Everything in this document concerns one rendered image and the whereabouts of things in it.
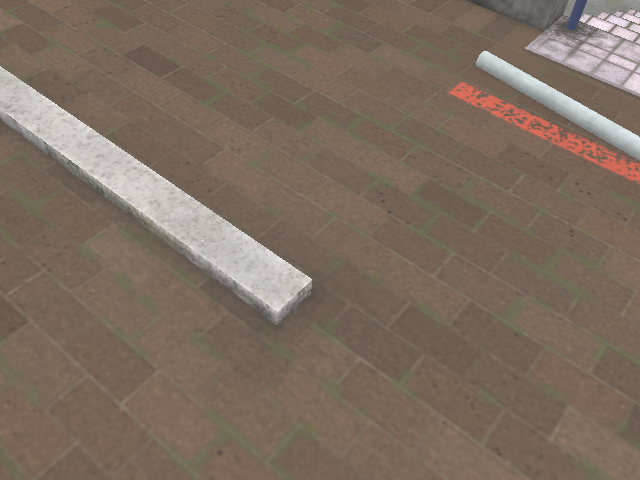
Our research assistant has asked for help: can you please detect stairs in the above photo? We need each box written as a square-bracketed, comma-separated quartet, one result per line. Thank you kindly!
[578, 8, 640, 44]

